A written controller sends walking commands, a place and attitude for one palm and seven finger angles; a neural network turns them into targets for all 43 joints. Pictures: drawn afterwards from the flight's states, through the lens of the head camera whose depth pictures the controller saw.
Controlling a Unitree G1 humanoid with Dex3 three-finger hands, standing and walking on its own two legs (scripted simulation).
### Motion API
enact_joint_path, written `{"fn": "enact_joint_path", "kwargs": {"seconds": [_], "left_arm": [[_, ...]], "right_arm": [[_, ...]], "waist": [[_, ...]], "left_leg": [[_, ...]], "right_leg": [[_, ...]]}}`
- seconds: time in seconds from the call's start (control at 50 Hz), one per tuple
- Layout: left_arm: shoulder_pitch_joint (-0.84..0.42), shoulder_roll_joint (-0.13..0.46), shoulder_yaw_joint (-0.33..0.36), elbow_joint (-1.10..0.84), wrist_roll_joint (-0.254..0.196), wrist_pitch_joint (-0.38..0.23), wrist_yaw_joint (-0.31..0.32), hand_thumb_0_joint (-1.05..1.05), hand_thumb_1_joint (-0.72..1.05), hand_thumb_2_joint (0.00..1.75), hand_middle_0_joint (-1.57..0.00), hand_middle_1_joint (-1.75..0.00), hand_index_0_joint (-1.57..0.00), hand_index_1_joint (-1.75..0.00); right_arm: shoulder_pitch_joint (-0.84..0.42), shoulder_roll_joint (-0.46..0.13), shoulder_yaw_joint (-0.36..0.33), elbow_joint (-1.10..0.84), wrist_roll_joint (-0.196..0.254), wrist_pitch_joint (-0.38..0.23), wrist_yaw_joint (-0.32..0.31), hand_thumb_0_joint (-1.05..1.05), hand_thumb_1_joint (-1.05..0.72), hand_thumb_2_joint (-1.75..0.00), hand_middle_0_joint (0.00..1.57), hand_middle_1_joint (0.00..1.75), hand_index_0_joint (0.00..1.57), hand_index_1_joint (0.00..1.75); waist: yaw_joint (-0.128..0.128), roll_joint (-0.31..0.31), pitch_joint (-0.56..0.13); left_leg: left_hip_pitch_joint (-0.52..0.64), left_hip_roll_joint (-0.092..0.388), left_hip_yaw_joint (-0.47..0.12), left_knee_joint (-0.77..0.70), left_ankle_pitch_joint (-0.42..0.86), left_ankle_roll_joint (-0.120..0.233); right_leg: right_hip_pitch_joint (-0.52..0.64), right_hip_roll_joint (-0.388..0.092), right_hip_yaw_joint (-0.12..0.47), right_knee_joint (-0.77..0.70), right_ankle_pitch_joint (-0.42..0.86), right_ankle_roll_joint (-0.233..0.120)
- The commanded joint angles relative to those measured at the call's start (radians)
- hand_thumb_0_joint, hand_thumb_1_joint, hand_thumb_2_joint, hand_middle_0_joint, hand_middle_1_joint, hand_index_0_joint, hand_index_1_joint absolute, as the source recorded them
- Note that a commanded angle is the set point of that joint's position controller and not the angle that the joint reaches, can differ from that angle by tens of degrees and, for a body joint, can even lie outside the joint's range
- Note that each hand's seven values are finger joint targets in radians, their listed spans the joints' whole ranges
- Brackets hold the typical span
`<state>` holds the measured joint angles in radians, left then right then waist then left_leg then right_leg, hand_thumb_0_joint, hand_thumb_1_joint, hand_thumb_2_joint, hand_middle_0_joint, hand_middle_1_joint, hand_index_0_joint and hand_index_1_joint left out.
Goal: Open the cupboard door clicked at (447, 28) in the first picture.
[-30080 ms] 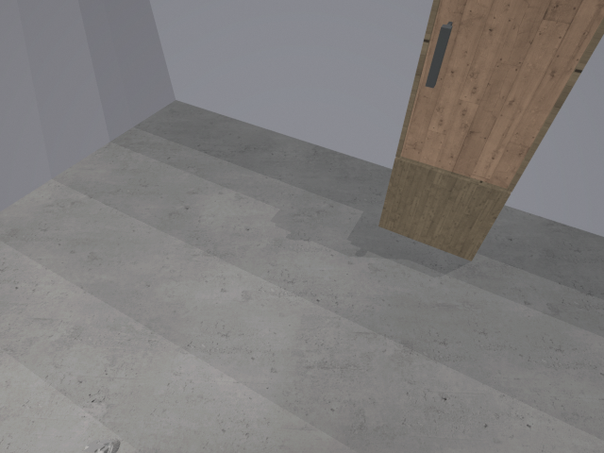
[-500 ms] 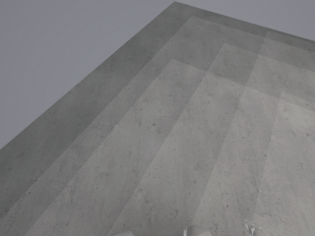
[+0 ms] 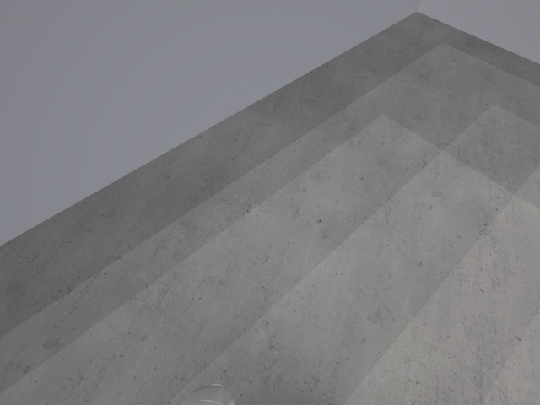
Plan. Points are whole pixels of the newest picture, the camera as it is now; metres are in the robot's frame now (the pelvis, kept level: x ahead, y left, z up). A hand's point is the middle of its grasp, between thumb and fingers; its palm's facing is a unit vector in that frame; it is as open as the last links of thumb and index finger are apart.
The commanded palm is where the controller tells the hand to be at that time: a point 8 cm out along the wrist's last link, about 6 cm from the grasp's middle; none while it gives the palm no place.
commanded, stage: turn to face it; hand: left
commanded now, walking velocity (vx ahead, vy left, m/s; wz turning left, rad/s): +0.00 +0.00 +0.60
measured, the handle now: out of the picture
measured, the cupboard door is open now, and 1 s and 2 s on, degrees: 40 40 40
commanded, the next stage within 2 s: none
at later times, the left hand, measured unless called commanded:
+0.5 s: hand out of the picture +0.08 +0.19 -0.15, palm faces +0.27 -0.92 -0.30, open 7.4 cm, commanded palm none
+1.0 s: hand out of the picture -0.03 +0.20 -0.17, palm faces +0.59 -0.76 -0.27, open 7.4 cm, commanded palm none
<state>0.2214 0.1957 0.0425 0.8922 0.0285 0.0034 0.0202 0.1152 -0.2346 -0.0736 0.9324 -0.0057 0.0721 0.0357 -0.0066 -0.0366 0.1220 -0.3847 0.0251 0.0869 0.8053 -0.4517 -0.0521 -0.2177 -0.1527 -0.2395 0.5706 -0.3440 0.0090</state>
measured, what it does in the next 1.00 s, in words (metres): steps on the spot, turning left: left foot, then right foot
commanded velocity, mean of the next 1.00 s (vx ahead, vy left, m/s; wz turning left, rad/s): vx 0.00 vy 0.00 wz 0.60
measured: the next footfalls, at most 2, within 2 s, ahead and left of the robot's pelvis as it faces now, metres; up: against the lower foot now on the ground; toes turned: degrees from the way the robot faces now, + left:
left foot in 0.06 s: +0.04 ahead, +0.13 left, +0.00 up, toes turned +8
right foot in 0.42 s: +0.08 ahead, -0.13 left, +0.00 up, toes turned +12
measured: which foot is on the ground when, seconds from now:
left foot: up 0.00-0.04, down 0.06-0.42, up 0.44-0.80, down 0.82-1.00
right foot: down 0.00-0.06, up 0.08-0.40, down 0.42-0.82, up 0.84-1.00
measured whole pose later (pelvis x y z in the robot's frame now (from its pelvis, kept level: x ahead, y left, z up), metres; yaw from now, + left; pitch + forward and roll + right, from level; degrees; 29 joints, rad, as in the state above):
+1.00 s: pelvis +0.04 -0.02 +0.00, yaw +35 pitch +1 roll +0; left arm 0.19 0.27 0.08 0.92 0.02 0.06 0.01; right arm 0.12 -0.23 -0.05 0.90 -0.02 0.03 0.00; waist 0.01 -0.04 0.10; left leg -0.30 -0.01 0.02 0.56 -0.27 0.03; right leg -0.48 -0.10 -0.03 1.12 -0.45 0.08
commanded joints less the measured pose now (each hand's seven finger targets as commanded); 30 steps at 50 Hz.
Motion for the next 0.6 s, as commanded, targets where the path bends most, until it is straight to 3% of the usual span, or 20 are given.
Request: {"fn": "enact_joint_path", "kwargs": {"seconds": [0.0, 0.02, 0.04, 0.06, 0.08, 0.1, 0.14, 0.16, 0.26, 0.32, 0.36, 0.38, 0.4, 0.42, 0.44, 0.46, 0.48, 0.5, 0.58], "left_arm": [[0.035, 0.216, 0.072, -0.047, -0.008, -0.011, 0.004, 0.00, 0.90, 0.90, -0.20, -0.30, -0.20, -0.30], [0.032, 0.178, 0.069, -0.073, -0.017, -0.004, -0.003, 0.00, 0.90, 0.90, -0.20, -0.30, -0.20, -0.30], [-0.033, 0.110, 0.042, -0.128, -0.019, 0.002, -0.006, 0.00, 0.90, 0.90, -0.20, -0.30, -0.20, -0.30], [-0.084, 0.141, 0.044, -0.145, -0.005, 0.016, 0.003, 0.00, 0.90, 0.90, -0.20, -0.30, -0.20, -0.30], [-0.113, 0.113, 0.048, -0.127, -0.009, 0.017, 0.005, 0.00, 0.90, 0.90, -0.20, -0.30, -0.20, -0.30], [-0.113, 0.128, 0.049, -0.110, -0.009, 0.018, -0.001, 0.00, 0.90, 0.90, -0.20, -0.30, -0.20, -0.30], [-0.068, 0.126, 0.053, -0.071, -0.006, 0.023, -0.012, 0.00, 0.90, 0.90, -0.20, -0.30, -0.20, -0.30], [-0.050, 0.123, 0.052, -0.065, -0.007, 0.024, -0.014, 0.00, 0.90, 0.90, -0.20, -0.30, -0.20, -0.30], [-0.080, 0.110, 0.043, -0.085, -0.013, 0.021, -0.011, 0.00, 0.90, 0.90, -0.20, -0.30, -0.20, -0.30], [-0.039, 0.108, 0.041, -0.086, -0.017, 0.013, -0.009, 0.00, 0.90, 0.90, -0.20, -0.30, -0.20, -0.30], [0.031, 0.123, 0.048, -0.071, -0.019, -0.001, -0.004, 0.00, 0.90, 0.90, -0.20, -0.30, -0.20, -0.30], [0.074, 0.173, 0.061, -0.063, -0.011, -0.013, 0.004, 0.00, 0.90, 0.90, -0.20, -0.30, -0.20, -0.30], [0.100, 0.275, 0.080, -0.063, 0.006, -0.021, 0.014, 0.00, 0.90, 0.90, -0.20, -0.30, -0.20, -0.30], [0.087, 0.274, 0.067, -0.065, -0.002, -0.018, 0.015, 0.00, 0.90, 0.90, -0.20, -0.30, -0.20, -0.30], [0.049, 0.231, 0.063, -0.067, -0.005, -0.021, 0.021, 0.00, 0.90, 0.90, -0.20, -0.30, -0.20, -0.30], [-0.004, 0.194, 0.049, -0.075, -0.008, -0.020, 0.019, 0.00, 0.90, 0.90, -0.20, -0.30, -0.20, -0.30], [-0.033, 0.165, 0.041, -0.085, -0.009, -0.019, 0.018, 0.00, 0.90, 0.90, -0.20, -0.30, -0.20, -0.30], [-0.041, 0.154, 0.040, -0.090, -0.007, -0.020, 0.018, 0.00, 0.90, 0.90, -0.20, -0.30, -0.20, -0.30], [0.031, 0.173, 0.046, -0.068, -0.006, -0.024, 0.018, 0.00, 0.90, 0.90, -0.20, -0.30, -0.20, -0.30]], "right_arm": [[0.046, -0.084, -0.016, -0.078, -0.007, -0.042, -0.005, 0.00, -0.90, -0.90, 0.20, 0.30, 0.20, 0.30], [0.127, -0.184, -0.040, -0.067, -0.016, -0.051, -0.009, 0.00, -0.90, -0.90, 0.20, 0.30, 0.20, 0.30], [0.199, -0.287, -0.066, -0.059, -0.018, -0.048, -0.020, 0.00, -0.90, -0.90, 0.20, 0.30, 0.20, 0.30], [0.225, -0.283, -0.062, -0.038, -0.016, -0.044, -0.027, 0.00, -0.90, -0.90, 0.20, 0.30, 0.20, 0.30], [0.186, -0.262, -0.061, -0.050, -0.020, -0.049, -0.041, 0.00, -0.90, -0.90, 0.20, 0.30, 0.20, 0.30], [0.120, -0.227, -0.051, -0.069, -0.021, -0.051, -0.047, 0.00, -0.90, -0.90, 0.20, 0.30, 0.20, 0.30], [0.052, -0.193, -0.034, -0.086, -0.021, -0.058, -0.050, 0.00, -0.90, -0.90, 0.20, 0.30, 0.20, 0.30], [0.049, -0.191, -0.031, -0.088, -0.020, -0.062, -0.050, 0.00, -0.90, -0.90, 0.20, 0.30, 0.20, 0.30], [0.075, -0.199, -0.040, -0.081, -0.023, -0.056, -0.046, 0.00, -0.90, -0.90, 0.20, 0.30, 0.20, 0.30], [0.046, -0.200, -0.047, -0.090, -0.023, -0.048, -0.045, 0.00, -0.90, -0.90, 0.20, 0.30, 0.20, 0.30], [0.014, -0.187, -0.049, -0.101, -0.014, -0.045, -0.044, 0.00, -0.90, -0.90, 0.20, 0.30, 0.20, 0.30], [0.019, -0.148, -0.044, -0.109, -0.005, -0.046, -0.040, 0.00, -0.90, -0.90, 0.20, 0.30, 0.20, 0.30], [0.020, -0.079, -0.035, -0.130, 0.002, -0.047, -0.032, 0.00, -0.90, -0.90, 0.20, 0.30, 0.20, 0.30], [0.002, -0.103, -0.039, -0.129, -0.010, -0.042, -0.030, 0.00, -0.90, -0.90, 0.20, 0.30, 0.20, 0.30], [-0.010, -0.104, -0.041, -0.112, -0.012, -0.032, -0.030, 0.00, -0.90, -0.90, 0.20, 0.30, 0.20, 0.30], [0.003, -0.104, -0.040, -0.093, -0.012, -0.026, -0.024, 0.00, -0.90, -0.90, 0.20, 0.30, 0.20, 0.30], [0.011, -0.091, -0.035, -0.078, -0.013, -0.022, -0.016, 0.00, -0.90, -0.90, 0.20, 0.30, 0.20, 0.30], [0.025, -0.074, -0.030, -0.070, -0.008, -0.019, -0.011, 0.00, -0.90, -0.90, 0.20, 0.30, 0.20, 0.30], [-0.035, -0.059, -0.016, -0.070, -0.007, -0.014, -0.006, 0.00, -0.90, -0.90, 0.20, 0.30, 0.20, 0.30]], "waist": [[-0.019, -0.089, -0.195], [-0.065, 0.149, -0.261], [-0.106, 0.394, -0.254], [-0.110, 0.242, -0.255], [-0.093, 0.280, -0.229], [-0.065, 0.260, -0.178], [-0.016, 0.189, -0.139], [-0.007, 0.176, -0.146], [-0.020, 0.177, -0.164], [-0.004, 0.221, -0.182], [0.036, 0.186, -0.195], [0.057, 0.054, -0.213], [0.071, -0.249, -0.205], [0.068, -0.208, -0.169], [0.044, -0.238, -0.140], [0.014, -0.210, -0.112], [-0.005, -0.166, -0.115], [-0.013, -0.172, -0.134], [0.021, -0.152, -0.143]], "left_leg": [[0.207, -0.011, 0.024, -0.328, 0.214, 0.034], [0.391, 0.170, -0.216, -0.396, 0.463, 0.118], [0.440, 0.418, -0.535, -0.435, 0.863, 0.283], [0.386, 0.432, -0.501, -0.428, 0.704, 0.316], [0.323, 0.360, -0.481, -0.437, 0.599, 0.291], [0.249, 0.313, -0.420, -0.450, 0.535, 0.260], [0.189, 0.231, -0.329, -0.464, 0.527, 0.214], [0.205, 0.213, -0.310, -0.457, 0.555, 0.210], [0.201, 0.191, -0.342, -0.434, 0.551, 0.215], [0.164, 0.173, -0.374, -0.387, 0.587, 0.204], [0.075, 0.127, -0.368, -0.310, 0.543, 0.159], [-0.053, 0.060, -0.321, -0.209, 0.366, 0.104], [-0.236, -0.104, -0.129, 0.041, -0.048, 0.015], [-0.233, -0.071, -0.150, 0.279, -0.187, 0.018], [-0.242, -0.038, -0.178, 0.408, -0.148, 0.018], [-0.250, -0.014, -0.165, 0.472, -0.064, 0.007], [-0.234, -0.005, -0.143, 0.480, -0.001, -0.004], [-0.220, -0.005, -0.122, 0.443, 0.022, -0.010], [-0.179, -0.002, -0.055, 0.252, 0.020, -0.020]], "right_leg": [[0.038, -0.198, 0.077, 0.064, 0.534, -0.032], [-0.161, -0.108, 0.021, 0.274, 0.237, 0.035], [-0.391, 0.022, 0.067, 0.499, -0.363, 0.090], [-0.403, 0.019, 0.189, 0.587, -0.336, 0.071], [-0.426, 0.023, 0.217, 0.613, -0.268, 0.072], [-0.415, 0.018, 0.239, 0.626, -0.187, 0.075], [-0.368, 0.037, 0.238, 0.603, -0.084, 0.078], [-0.354, 0.045, 0.233, 0.566, -0.071, 0.081], [-0.248, 0.097, 0.214, 0.333, -0.093, 0.077], [-0.128, 0.138, 0.191, 0.157, -0.070, 0.068], [0.047, 0.145, 0.180, -0.068, 0.090, 0.059], [0.203, 0.035, 0.280, -0.208, 0.157, 0.032], [0.286, -0.256, 0.574, -0.285, 0.283, -0.081], [0.164, -0.363, 0.578, -0.275, 0.396, -0.163], [0.104, -0.312, 0.562, -0.259, 0.434, -0.169], [0.098, -0.243, 0.444, -0.230, 0.484, -0.150], [0.095, -0.186, 0.329, -0.203, 0.543, -0.124], [0.116, -0.162, 0.266, -0.193, 0.589, -0.106], [0.195, -0.171, 0.181, -0.172, 0.688, -0.101]]}}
